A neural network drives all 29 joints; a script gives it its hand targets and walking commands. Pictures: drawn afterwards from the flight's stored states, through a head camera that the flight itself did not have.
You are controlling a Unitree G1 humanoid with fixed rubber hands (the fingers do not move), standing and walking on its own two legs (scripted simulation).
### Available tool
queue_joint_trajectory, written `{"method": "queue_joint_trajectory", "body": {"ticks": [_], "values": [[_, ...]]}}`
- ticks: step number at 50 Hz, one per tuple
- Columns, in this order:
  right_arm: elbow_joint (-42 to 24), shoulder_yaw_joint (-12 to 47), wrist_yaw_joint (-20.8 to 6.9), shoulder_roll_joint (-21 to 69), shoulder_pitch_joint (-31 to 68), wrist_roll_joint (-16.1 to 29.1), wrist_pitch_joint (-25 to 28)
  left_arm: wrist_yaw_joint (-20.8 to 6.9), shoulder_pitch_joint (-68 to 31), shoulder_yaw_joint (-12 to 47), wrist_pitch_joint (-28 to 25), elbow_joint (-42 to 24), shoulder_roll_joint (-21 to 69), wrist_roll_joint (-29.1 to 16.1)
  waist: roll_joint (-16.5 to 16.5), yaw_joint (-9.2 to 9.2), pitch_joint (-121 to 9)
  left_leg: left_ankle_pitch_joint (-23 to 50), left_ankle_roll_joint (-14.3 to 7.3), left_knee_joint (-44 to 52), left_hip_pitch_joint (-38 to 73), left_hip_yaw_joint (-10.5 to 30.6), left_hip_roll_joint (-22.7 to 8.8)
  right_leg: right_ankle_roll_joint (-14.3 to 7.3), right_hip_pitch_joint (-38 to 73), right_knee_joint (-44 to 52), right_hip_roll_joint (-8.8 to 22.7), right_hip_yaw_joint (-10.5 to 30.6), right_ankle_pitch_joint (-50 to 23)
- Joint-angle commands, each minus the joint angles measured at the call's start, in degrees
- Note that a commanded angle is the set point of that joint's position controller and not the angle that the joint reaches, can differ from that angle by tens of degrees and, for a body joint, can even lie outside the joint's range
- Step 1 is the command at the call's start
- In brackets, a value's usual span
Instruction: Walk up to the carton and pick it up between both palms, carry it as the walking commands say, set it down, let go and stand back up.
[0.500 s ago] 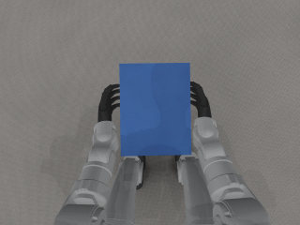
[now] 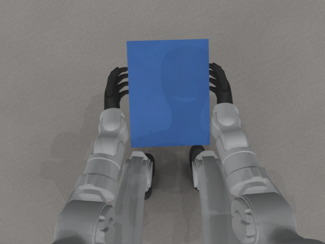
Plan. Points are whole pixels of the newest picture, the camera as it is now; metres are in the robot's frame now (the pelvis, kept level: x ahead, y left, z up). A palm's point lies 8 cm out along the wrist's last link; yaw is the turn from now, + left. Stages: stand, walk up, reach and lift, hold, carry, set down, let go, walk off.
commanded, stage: set down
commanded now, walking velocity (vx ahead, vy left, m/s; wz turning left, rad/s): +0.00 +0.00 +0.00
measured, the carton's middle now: (166, 97) +0.43 +0.02 -0.23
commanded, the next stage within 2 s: none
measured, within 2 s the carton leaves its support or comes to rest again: neither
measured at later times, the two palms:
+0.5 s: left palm (121, 91) +0.44 +0.15 -0.24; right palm (212, 82) +0.47 -0.10 -0.24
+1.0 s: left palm (125, 89) +0.46 +0.16 -0.32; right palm (204, 80) +0.49 -0.09 -0.32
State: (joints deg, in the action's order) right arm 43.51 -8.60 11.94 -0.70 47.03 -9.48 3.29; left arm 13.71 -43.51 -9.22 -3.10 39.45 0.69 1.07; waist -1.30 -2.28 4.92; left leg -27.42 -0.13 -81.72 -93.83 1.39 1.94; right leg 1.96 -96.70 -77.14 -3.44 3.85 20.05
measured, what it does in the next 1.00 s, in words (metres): lowers itself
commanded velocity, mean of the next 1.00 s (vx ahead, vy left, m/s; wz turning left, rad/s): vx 0.00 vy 0.00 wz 0.00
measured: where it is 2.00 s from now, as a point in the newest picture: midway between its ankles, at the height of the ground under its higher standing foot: (172, 179)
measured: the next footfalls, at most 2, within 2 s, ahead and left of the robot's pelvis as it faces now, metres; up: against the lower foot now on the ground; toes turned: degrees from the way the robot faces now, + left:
none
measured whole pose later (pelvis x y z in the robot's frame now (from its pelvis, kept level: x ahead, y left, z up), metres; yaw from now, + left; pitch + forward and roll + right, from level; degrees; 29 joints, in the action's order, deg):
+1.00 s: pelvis -0.03 +0.00 -0.15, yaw +1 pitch +39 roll +0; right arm 49.4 -18.2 7.9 -5.1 75.1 -9.2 -8.7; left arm 11.2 -69.9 -20.1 8.7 43.3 -2.8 3.7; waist -0.7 -2.3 16.2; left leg -32.5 1.2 -112.1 -119.1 1.4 3.8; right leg 2.8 -122.3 -107.2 -4.2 3.3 24.5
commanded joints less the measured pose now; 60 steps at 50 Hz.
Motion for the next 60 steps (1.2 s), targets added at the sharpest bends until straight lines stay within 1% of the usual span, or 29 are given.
{"method": "queue_joint_trajectory", "body": {"ticks": [1, 4, 5, 7, 10, 12, 16, 17, 18, 22, 23, 24, 25, 26, 27, 28, 30, 31, 33, 34, 35, 36, 37, 39, 41, 43, 53, 57, 60], "values": [[-0.8, 9.7, -1.6, 24.9, 26.0, 5.2, 0.2, -2.2, -28.6, 10.8, -0.7, 2.7, 22.8, 2.7, 1.7, 1.03, -52.8, 8.5, 0.5, 2.9, 18.4, 2.8, 8.0, -0.2, 20.1, -4.6, -6.6, -3.4, -1.5], [-5.2, 11.3, -2.0, 30.2, 32.9, 4.6, -0.4, -3.5, -36.3, 11.8, 0.0, 1.0, 26.5, 2.0, 3.4, 2.14, -58.8, 9.1, 0.5, -0.1, 15.8, 1.5, 8.5, 0.0, 23.9, -6.4, -7.2, -3.1, -4.5], [-2.7, 11.6, -2.4, 31.3, 33.2, 5.0, -1.1, -4.0, -38.2, 10.6, -0.1, -0.2, 26.2, 1.7, 3.9, -0.11, -59.2, 9.6, 0.7, -0.2, 14.5, 1.2, 8.4, 0.3, 24.6, -7.2, -6.8, -3.0, -4.9], [-7.2, 12.9, -2.2, 31.0, 35.3, 4.2, -0.5, -4.9, -37.8, 12.4, 0.4, -0.4, 29.2, 1.0, 5.0, 2.18, -65.6, 13.1, 1.3, -3.5, 14.6, 0.2, 9.2, 0.4, 28.0, -8.9, -7.2, -3.4, -8.4], [-3.0, 14.6, -3.2, 36.1, 37.3, 5.9, -2.5, -5.5, -42.3, 12.3, 0.8, -2.5, 28.9, 0.6, 6.3, 0.35, -66.0, 12.1, 0.4, -5.2, 12.7, -0.1, 9.4, 0.9, 26.9, -11.6, -7.0, -3.2, -8.5], [-6.0, 16.3, -3.9, 37.3, 42.1, 7.2, -2.8, -6.1, -41.9, 11.3, 2.1, 1.1, 30.6, 2.1, 5.5, -3.45, -67.7, 11.8, 0.6, -6.6, 12.0, -0.9, 9.0, 0.9, 25.8, -13.0, -7.2, -3.2, -7.7], [-9.7, 18.4, -4.9, 41.1, 45.9, 8.8, -4.0, -6.9, -48.2, 13.5, 3.2, -3.5, 33.2, 0.4, 8.3, -1.62, -74.5, 13.6, 0.5, -9.8, 13.0, -1.2, 9.5, 2.0, 27.5, -16.4, -7.8, -4.3, -10.2], [-1.8, 16.4, -5.5, 43.3, 44.8, 7.1, -5.0, -7.5, -48.1, 13.3, 3.7, -0.2, 35.1, 1.7, 5.0, -2.55, -68.3, 11.6, 1.1, -9.4, 10.1, -1.4, 9.4, 1.3, 23.4, -16.4, -7.8, -3.5, -7.6], [-3.4, 14.6, -5.7, 42.3, 46.0, 6.3, -5.1, -8.1, -52.4, 15.8, 4.1, -2.8, 38.2, 0.2, 3.7, 1.56, -69.9, 11.5, 1.4, -9.3, 12.1, -0.2, 9.7, 0.8, 21.4, -17.1, -8.0, -4.3, -6.5], [5.2, 11.4, -8.3, 46.6, 43.9, 3.6, -6.8, -10.5, -50.7, 12.5, 5.7, 3.4, 38.5, 3.7, 2.5, -0.83, -62.1, 9.6, 1.8, -11.3, 7.0, -1.0, 9.4, 0.7, 14.7, -19.1, -7.5, -4.7, -5.0], [5.4, 11.1, -8.4, 46.4, 45.1, 3.1, -7.2, -10.7, -53.5, 12.5, 5.6, -0.1, 39.3, 3.5, 3.9, 0.02, -65.5, 9.7, 2.1, -11.9, 6.9, -0.8, 9.7, 0.8, 16.4, -19.6, -7.4, -4.7, -5.0], [9.0, 9.2, -9.0, 46.4, 43.5, 1.2, -7.8, -11.3, -53.3, 11.0, 6.4, 4.8, 39.9, 4.8, 4.2, 1.56, -60.6, 7.4, 2.2, -12.0, 5.0, -1.0, 9.8, 0.9, 14.5, -18.6, -7.5, -5.0, -2.8], [6.6, 8.8, -9.6, 46.4, 44.8, 1.1, -7.5, -12.0, -54.3, 12.0, 6.7, 2.7, 41.7, 4.0, 2.0, 1.81, -60.4, 8.0, 2.2, -12.7, 3.6, -1.2, 9.6, 0.0, 13.8, -19.5, -7.5, -4.1, -3.6], [5.8, 9.6, -10.2, 46.7, 46.8, 1.3, -7.2, -12.8, -52.7, 11.1, 6.9, 3.9, 42.9, 4.9, 3.1, -0.39, -61.2, 10.0, 2.3, -13.5, 3.1, -1.5, 9.8, 0.4, 12.8, -20.4, -7.4, -4.5, -5.1], [1.7, 10.3, -10.1, 47.1, 47.5, 1.6, -6.9, -13.0, -56.4, 13.6, 6.6, 0.0, 43.7, 2.7, 4.3, 2.24, -67.3, 13.6, 2.5, -14.6, 5.6, -1.2, 9.9, 0.1, 14.2, -21.7, -7.8, -5.2, -8.1], [1.7, 11.9, -10.1, 46.0, 49.5, 2.0, -6.7, -13.2, -52.6, 13.0, 7.2, 3.8, 45.2, 3.4, 5.0, 0.86, -66.5, 14.7, 2.8, -15.6, 4.7, -1.0, 9.8, 0.8, 15.9, -22.4, -7.5, -5.3, -9.4], [4.6, 10.2, -11.0, 46.4, 49.0, 1.9, -7.3, -14.1, -54.9, 13.8, 7.9, 5.0, 45.9, 3.0, 2.8, 2.25, -64.6, 12.7, 2.9, -16.1, 3.9, -1.1, 9.5, 0.5, 13.3, -23.2, -7.4, -5.7, -7.2], [4.7, 10.6, -11.8, 47.4, 49.6, 2.6, -7.7, -13.3, -54.9, 13.2, 7.7, 3.6, 44.4, 4.3, 2.1, -0.33, -64.4, 13.9, 2.9, -15.1, 7.0, -0.7, 9.7, 0.2, 10.5, -24.3, -7.3, -5.7, -7.4], [-0.2, 12.8, -11.7, 44.8, 52.9, 4.0, -7.0, -13.7, -59.9, 16.1, 7.3, -1.3, 46.1, 0.8, 2.2, 2.15, -69.9, 18.4, 3.7, -17.8, 7.3, -1.6, 9.9, -0.1, 14.0, -24.9, -7.2, -5.4, -11.5], [-0.8, 13.9, -11.7, 45.4, 55.4, 5.1, -7.2, -13.7, -57.5, 15.6, 7.9, -0.5, 46.7, 1.1, 2.5, 0.6, -69.2, 16.4, 3.2, -18.3, 6.7, -2.1, 10.1, 0.2, 13.5, -25.3, -7.2, -5.9, -9.8], [1.3, 13.9, -11.6, 45.7, 55.1, 5.1, -7.5, -13.7, -59.5, 16.1, 7.6, 0.4, 45.2, 0.1, 5.3, 1.82, -68.9, 15.4, 3.4, -18.8, 5.5, -1.0, 9.7, 0.4, 14.5, -26.4, -6.5, -6.1, -9.9], [-3.7, 15.1, -11.4, 44.2, 58.6, 6.9, -7.0, -13.2, -62.6, 17.3, 7.9, -1.4, 44.0, -0.5, 3.3, 0.56, -73.4, 16.3, 3.3, -19.2, 8.5, -1.4, 9.5, 0.3, 15.7, -27.3, -7.0, -6.2, -10.3], [0.2, 14.5, -11.8, 43.3, 57.8, 7.2, -7.8, -13.1, -60.2, 16.4, 8.2, 1.3, 43.5, 0.8, 0.5, -0.41, -68.7, 13.9, 3.4, -18.6, 7.6, -1.8, 9.5, 0.4, 13.0, -27.4, -6.7, -6.0, -8.0], [-1.5, 15.6, -11.6, 42.3, 60.0, 7.5, -7.9, -13.4, -63.8, 17.8, 8.4, 0.0, 43.4, -1.4, 4.7, 2.33, -69.9, 12.3, 3.3, -20.5, 6.7, -2.1, 9.7, 0.5, 14.5, -28.1, -6.2, -6.8, -6.8], [-4.2, 16.0, -11.9, 42.5, 64.1, 9.4, -8.3, -12.8, -68.0, 17.4, 8.6, -2.8, 41.8, -1.1, 1.3, -0.24, -72.6, 12.8, 3.1, -20.8, 8.4, -2.2, 9.3, 0.3, 14.9, -29.4, -6.3, -6.2, -7.5], [-0.7, 14.9, -12.3, 40.8, 63.8, 8.8, -9.0, -13.1, -67.9, 18.7, 9.6, 0.3, 42.2, -1.9, 2.2, 2.6, -69.2, 10.5, 3.3, -21.0, 7.5, -1.7, 9.3, -0.1, 13.1, -29.8, -5.8, -7.3, -5.2], [13.8, 7.4, -16.8, 43.2, 58.7, 3.0, -12.7, -18.3, -65.6, 10.7, 12.6, 8.8, 43.1, 2.8, 1.9, 3.04, -52.0, 4.3, 2.5, -23.9, -4.0, -3.1, 9.0, -0.6, 3.5, -33.1, -4.8, -7.4, 0.3], [2.3, 12.6, -17.3, 42.8, 64.2, 6.3, -11.2, -19.1, -70.4, 15.3, 12.0, 0.9, 45.2, -1.9, 2.3, 3.06, -67.9, 14.1, 2.8, -27.8, 1.7, -3.7, 8.4, -1.3, 10.8, -35.6, -4.3, -7.3, -9.4], [-1.6, 16.1, -16.2, 47.2, 62.8, 9.4, -10.3, -18.4, -73.3, 22.5, 10.7, -7.5, 48.7, -5.6, 1.0, 5.32, -78.0, 22.3, 3.1, -29.2, 5.5, -3.0, 8.1, -1.6, 13.7, -37.5, -4.8, -8.2, -18.0]]}}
